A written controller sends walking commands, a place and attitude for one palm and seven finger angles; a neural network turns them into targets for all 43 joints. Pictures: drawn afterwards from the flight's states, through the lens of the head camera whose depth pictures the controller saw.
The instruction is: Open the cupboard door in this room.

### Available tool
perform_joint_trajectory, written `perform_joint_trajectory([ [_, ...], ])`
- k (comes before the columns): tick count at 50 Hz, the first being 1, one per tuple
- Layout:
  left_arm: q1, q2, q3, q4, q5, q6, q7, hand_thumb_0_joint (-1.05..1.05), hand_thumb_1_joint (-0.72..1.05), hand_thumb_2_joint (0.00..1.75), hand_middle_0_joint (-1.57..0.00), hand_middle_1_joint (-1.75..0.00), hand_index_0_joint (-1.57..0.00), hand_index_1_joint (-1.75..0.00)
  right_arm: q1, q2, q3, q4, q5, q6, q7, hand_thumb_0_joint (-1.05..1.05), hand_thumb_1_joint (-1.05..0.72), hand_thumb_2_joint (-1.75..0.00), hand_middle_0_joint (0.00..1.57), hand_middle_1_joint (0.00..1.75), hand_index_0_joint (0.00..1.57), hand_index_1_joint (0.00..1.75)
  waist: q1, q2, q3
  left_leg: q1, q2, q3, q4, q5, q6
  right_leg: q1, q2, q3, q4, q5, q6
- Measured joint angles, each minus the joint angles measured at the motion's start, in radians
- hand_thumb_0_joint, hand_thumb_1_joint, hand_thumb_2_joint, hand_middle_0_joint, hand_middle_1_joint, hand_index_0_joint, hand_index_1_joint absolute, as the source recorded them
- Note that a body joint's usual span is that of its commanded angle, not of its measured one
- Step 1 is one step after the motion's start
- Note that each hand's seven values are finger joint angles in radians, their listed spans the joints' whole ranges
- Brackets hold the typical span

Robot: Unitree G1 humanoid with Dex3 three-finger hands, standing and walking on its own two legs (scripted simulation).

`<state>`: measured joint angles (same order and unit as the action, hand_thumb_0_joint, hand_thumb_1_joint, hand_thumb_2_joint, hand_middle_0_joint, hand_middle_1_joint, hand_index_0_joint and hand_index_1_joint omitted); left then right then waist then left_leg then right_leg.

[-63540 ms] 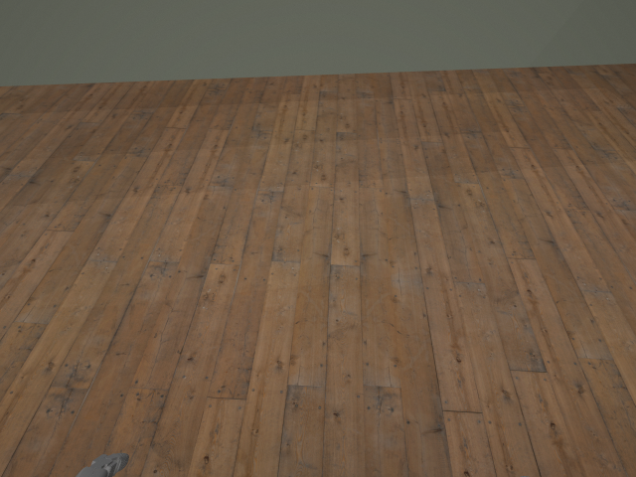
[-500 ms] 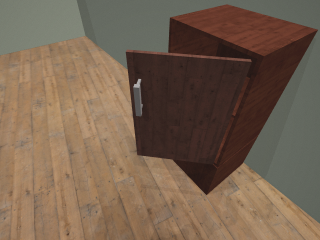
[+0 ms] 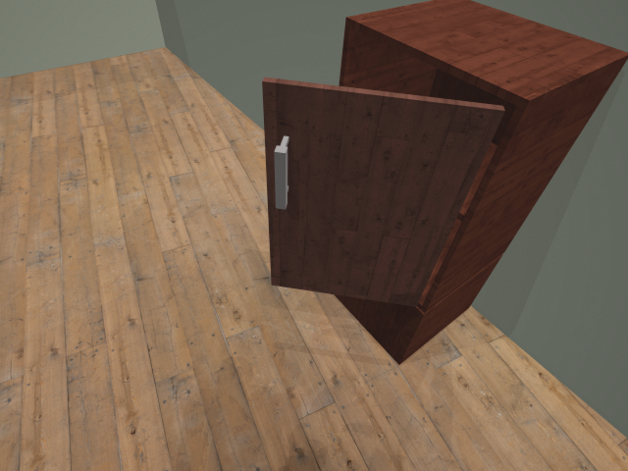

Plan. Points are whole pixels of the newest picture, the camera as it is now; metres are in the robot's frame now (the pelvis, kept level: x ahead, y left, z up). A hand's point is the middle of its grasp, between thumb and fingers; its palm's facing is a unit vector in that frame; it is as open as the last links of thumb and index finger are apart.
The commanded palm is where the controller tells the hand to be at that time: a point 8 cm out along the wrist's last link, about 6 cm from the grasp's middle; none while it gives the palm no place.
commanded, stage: come to a stop and stand still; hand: left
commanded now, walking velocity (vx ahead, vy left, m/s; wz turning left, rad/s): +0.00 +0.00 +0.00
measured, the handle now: (283, 173) +0.64 +0.10 +0.01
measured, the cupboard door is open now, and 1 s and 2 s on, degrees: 44 44 44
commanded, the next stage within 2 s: look again from close up in 0.38 s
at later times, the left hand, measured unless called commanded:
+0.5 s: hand out of the picture -0.09 +0.16 -0.18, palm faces +0.07 -0.99 -0.15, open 7.4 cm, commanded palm none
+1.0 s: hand out of the picture -0.08 +0.18 -0.20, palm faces +0.05 -0.99 -0.12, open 7.4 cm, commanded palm none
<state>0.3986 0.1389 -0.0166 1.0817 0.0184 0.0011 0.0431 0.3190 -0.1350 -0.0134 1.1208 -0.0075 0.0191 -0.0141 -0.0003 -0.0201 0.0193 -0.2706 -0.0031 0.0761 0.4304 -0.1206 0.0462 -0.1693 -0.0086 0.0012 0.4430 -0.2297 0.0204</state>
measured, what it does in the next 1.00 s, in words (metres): shifts its weight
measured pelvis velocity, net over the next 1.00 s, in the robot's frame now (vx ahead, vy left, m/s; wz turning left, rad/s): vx -0.07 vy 0.03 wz -0.02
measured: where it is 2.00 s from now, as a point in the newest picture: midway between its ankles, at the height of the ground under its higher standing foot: outside the picture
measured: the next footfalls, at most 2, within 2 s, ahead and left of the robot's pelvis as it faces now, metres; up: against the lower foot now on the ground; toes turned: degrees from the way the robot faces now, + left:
right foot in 1.18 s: -0.12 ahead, -0.04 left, +0.00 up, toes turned -7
left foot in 1.48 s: -0.09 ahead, +0.19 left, +0.00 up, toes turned +1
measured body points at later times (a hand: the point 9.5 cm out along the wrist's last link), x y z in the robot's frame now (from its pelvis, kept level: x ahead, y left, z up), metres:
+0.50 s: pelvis -0.03 +0.01 +0.00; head -0.04 +0.01 +0.45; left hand -0.09 +0.21 -0.17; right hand -0.02 -0.21 -0.16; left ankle +0.07 +0.09 -0.74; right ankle +0.01 -0.13 -0.74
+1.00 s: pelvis -0.07 +0.03 -0.01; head -0.08 +0.05 +0.44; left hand -0.08 +0.23 -0.18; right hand -0.10 -0.18 -0.17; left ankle +0.07 +0.08 -0.74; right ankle -0.03 -0.12 -0.71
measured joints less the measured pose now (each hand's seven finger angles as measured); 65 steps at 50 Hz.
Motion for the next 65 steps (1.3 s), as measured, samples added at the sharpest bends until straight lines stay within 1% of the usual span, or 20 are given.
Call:
perform_joint_trajectory([
  [12,0.024,-0.014,0.019,0.002,0.012,0.002,0.001,0.0,0.91,0.9,-0.2,-0.3,-0.2,-0.3,-0.005,0.017,-0.016,-0.013,-0.004,0.008,-0.001,0.01,-0.91,-0.9,0.2,0.3,0.2,0.3,0.007,0.008,-0.015,-0.033,-0.021,0.009,-0.004,0.0,0.012,-0.051,-0.02,0.01,0.032,0.002,0.004],
  [19,0.044,-0.026,0.021,0.006,0.012,-0.004,0.001,0.0,0.91,0.9,-0.2,-0.3,-0.2,-0.3,-0.021,0.004,-0.024,-0.019,-0.004,0.008,-0.003,0.01,-0.92,-0.9,0.2,0.3,0.2,0.3,0.014,0.018,-0.02,-0.041,-0.022,0.011,-0.004,0.002,0.009,-0.063,-0.02,0.014,0.038,0.011,0.006],
  [28,0.05,-0.036,0.021,0.012,0.011,-0.003,-0.002,0.0,0.91,0.9,-0.2,-0.3,-0.2,-0.3,-0.016,0.002,-0.023,-0.024,-0.005,0.004,-0.003,0.01,-0.91,-0.9,0.2,0.3,0.2,0.3,0.011,0.017,-0.033,-0.049,-0.014,0.006,0.006,-0.016,0.002,-0.068,-0.009,0.016,0.038,0.005,0.002],
  [35,0.033,-0.039,0.028,-0.002,0.011,0.0,-0.006,0.0,0.91,0.9,-0.2,-0.3,-0.2,-0.3,-0.007,0.013,-0.024,-0.024,-0.007,0.011,-0.004,0.01,-0.91,-0.9,0.2,0.3,0.2,0.3,0.009,0.015,-0.024,-0.075,-0.013,-0.003,0.022,-0.049,-0.008,-0.089,-0.004,0.015,0.045,-0.015,-0.003],
  [43,0.015,-0.038,0.04,-0.004,0.007,0.016,-0.006,0.0,0.91,0.9,-0.2,-0.3,-0.2,-0.3,0.012,0.024,-0.03,-0.023,-0.01,0.014,-0.007,0.0,-0.91,-0.9,0.2,0.3,0.2,0.3,-0.003,0.014,-0.01,-0.118,-0.009,-0.014,0.109,-0.099,-0.015,-0.109,0.001,0.011,0.082,-0.023,0.001],
  [45,0.003,-0.037,0.043,-0.003,0.007,0.023,-0.006,0.0,0.91,0.9,-0.2,-0.3,-0.2,-0.3,0.021,0.027,-0.031,-0.024,-0.011,0.014,-0.009,0.0,-0.91,-0.9,0.2,0.3,0.2,0.3,-0.008,0.013,-0.006,-0.13,-0.008,-0.016,0.137,-0.111,-0.013,-0.118,0.002,0.01,0.102,-0.041,0.001],
  [48,-0.021,-0.033,0.051,-0.01,0.008,0.033,-0.008,0.01,0.91,0.9,-0.2,-0.3,-0.2,-0.3,0.033,0.032,-0.031,-0.024,-0.016,0.012,-0.012,0.0,-0.91,-0.9,0.2,0.3,0.2,0.3,-0.013,0.013,-0.003,-0.135,-0.009,-0.01,0.128,-0.07,0.013,-0.149,0.004,0.013,0.165,-0.111,-0.01],
  [51,-0.035,-0.031,0.064,-0.029,0.012,0.036,-0.009,0.0,0.91,0.9,-0.2,-0.3,-0.2,-0.3,0.029,0.032,-0.027,-0.012,-0.015,0.021,-0.012,0.0,-0.91,-0.9,0.2,0.3,0.2,0.3,-0.005,0.028,-0.01,-0.123,-0.006,0.001,0.058,0.027,0.04,-0.198,0.016,-0.014,0.414,-0.176,-0.024],
  [52,-0.03,-0.03,0.067,-0.036,0.012,0.034,-0.008,0.0,0.91,0.9,-0.2,-0.3,-0.2,-0.3,0.025,0.032,-0.025,-0.008,-0.015,0.025,-0.01,0.01,-0.91,-0.9,0.2,0.3,0.2,0.3,0.001,0.031,-0.018,-0.115,-0.007,0.006,0.026,0.058,0.042,-0.193,0.019,-0.026,0.476,-0.183,-0.026],
  [53,-0.021,-0.029,0.07,-0.041,0.011,0.032,-0.007,0.0,0.91,0.9,-0.2,-0.3,-0.2,-0.3,0.018,0.031,-0.024,-0.006,-0.016,0.029,-0.009,0.01,-0.91,-0.9,0.2,0.3,0.2,0.3,0.006,0.034,-0.028,-0.108,-0.009,0.012,-0.005,0.079,0.042,-0.174,0.021,-0.042,0.5,-0.194,-0.027],
  [54,-0.009,-0.028,0.071,-0.044,0.01,0.03,-0.005,0.0,0.91,0.9,-0.2,-0.3,-0.2,-0.3,0.01,0.029,-0.024,-0.006,-0.018,0.031,-0.009,0.01,-0.91,-0.9,0.2,0.3,0.2,0.3,0.011,0.035,-0.039,-0.102,-0.012,0.019,-0.035,0.093,0.041,-0.14,0.023,-0.06,0.484,-0.208,-0.028],
  [55,0.006,-0.027,0.069,-0.045,0.008,0.03,-0.003,0.0,0.91,0.9,-0.2,-0.3,-0.2,-0.3,0.001,0.027,-0.024,-0.009,-0.02,0.032,-0.011,0.01,-0.91,-0.9,0.2,0.3,0.2,0.3,0.014,0.036,-0.05,-0.096,-0.017,0.025,-0.065,0.102,0.038,-0.096,0.024,-0.078,0.43,-0.231,-0.033],
  [57,0.037,-0.028,0.065,-0.042,0.002,0.033,-0.001,0.0,0.91,0.9,-0.2,-0.3,-0.2,-0.3,-0.015,0.009,-0.028,-0.007,-0.033,0.042,-0.027,0.03,-0.94,-0.9,0.21,0.3,0.2,0.3,0.014,0.032,-0.067,-0.087,-0.035,0.039,-0.12,0.115,0.018,0.012,0.029,-0.103,0.238,-0.264,-0.048],
  [58,0.055,-0.026,0.064,-0.042,0.001,0.034,0.001,0.0,0.91,0.9,-0.2,-0.3,-0.2,-0.3,-0.022,0.001,-0.034,-0.013,-0.029,0.044,-0.028,0.03,-0.94,-0.9,0.21,0.3,0.2,0.3,0.017,0.02,-0.07,-0.093,-0.048,0.053,-0.132,0.105,-0.005,0.065,0.029,-0.101,0.116,-0.256,-0.059],
  [59,0.066,-0.028,0.063,-0.034,0.001,0.035,0.004,0.0,0.91,0.9,-0.2,-0.3,-0.2,-0.3,-0.031,-0.009,-0.039,-0.02,-0.021,0.045,-0.029,0.03,-0.95,-0.9,0.21,0.3,0.2,0.3,0.021,0.016,-0.066,-0.115,-0.053,0.064,-0.105,0.054,-0.037,0.091,0.029,-0.09,0.024,-0.196,-0.078],
  [60,0.072,-0.033,0.06,-0.019,0.004,0.042,0.007,0.0,0.91,0.9,-0.2,-0.3,-0.2,-0.3,-0.038,-0.018,-0.048,-0.024,-0.016,0.048,-0.03,0.03,-0.95,-0.9,0.21,0.3,0.2,0.3,0.02,0.03,-0.055,-0.148,-0.048,0.05,-0.014,-0.034,-0.065,0.094,0.035,-0.095,0.002,-0.13,-0.088],
  [61,0.082,-0.035,0.056,-0.008,0.006,0.051,0.009,0.0,0.91,0.9,-0.2,-0.3,-0.2,-0.3,-0.038,-0.024,-0.057,-0.032,-0.015,0.054,-0.027,0.03,-0.95,-0.9,0.21,0.3,0.2,0.3,0.017,0.038,-0.05,-0.192,-0.045,0.021,0.134,-0.098,-0.081,0.095,0.039,-0.101,-0.008,-0.098,-0.092],
  [63,0.106,-0.034,0.055,0.022,0.003,0.054,0.012,0.0,0.91,0.9,-0.2,-0.3,-0.2,-0.3,-0.029,-0.028,-0.065,-0.041,-0.017,0.052,-0.011,0.03,-0.94,-0.9,0.2,0.3,0.2,0.3,0.012,0.035,-0.058,-0.252,-0.03,-0.011,0.409,-0.125,-0.089,0.098,0.043,-0.093,-0.04,-0.066,-0.091],
  [64,0.116,-0.033,0.054,0.034,0.0,0.048,0.011,0.0,0.91,0.9,-0.2,-0.3,-0.2,-0.3,-0.021,-0.029,-0.067,-0.046,-0.017,0.047,-0.004,0.03,-0.94,-0.9,0.2,0.3,0.2,0.3,0.007,0.03,-0.064,-0.26,-0.017,-0.021,0.502,-0.118,-0.088,0.098,0.046,-0.086,-0.059,-0.053,-0.086],
  [65,0.122,-0.033,0.053,0.042,0.0,0.04,0.008,0.0,0.91,0.9,-0.2,-0.3,-0.2,-0.3,-0.012,-0.029,-0.067,-0.052,-0.016,0.038,0.001,0.02,-0.94,-0.9,0.2,0.3,0.2,0.3,0.001,0.027,-0.066,-0.254,-0.002,-0.027,0.558,-0.113,-0.086,0.098,0.047,-0.078,-0.075,-0.04,-0.082],
])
